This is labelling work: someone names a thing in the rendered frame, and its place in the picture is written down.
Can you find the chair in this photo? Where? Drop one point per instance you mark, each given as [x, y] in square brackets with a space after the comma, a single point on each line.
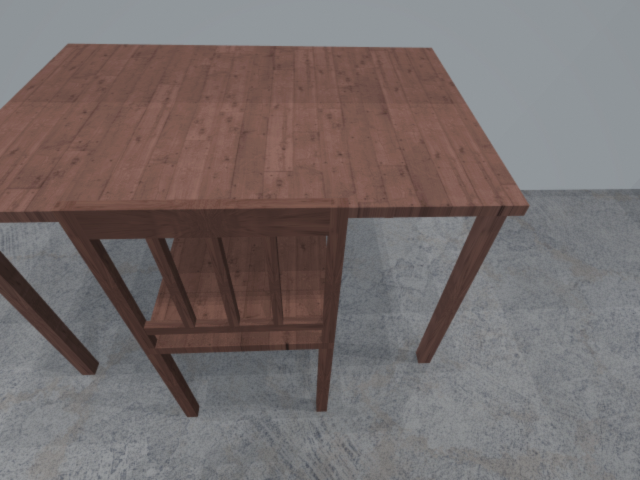
[242, 275]

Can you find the table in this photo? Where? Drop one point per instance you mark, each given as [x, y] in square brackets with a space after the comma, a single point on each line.
[385, 127]

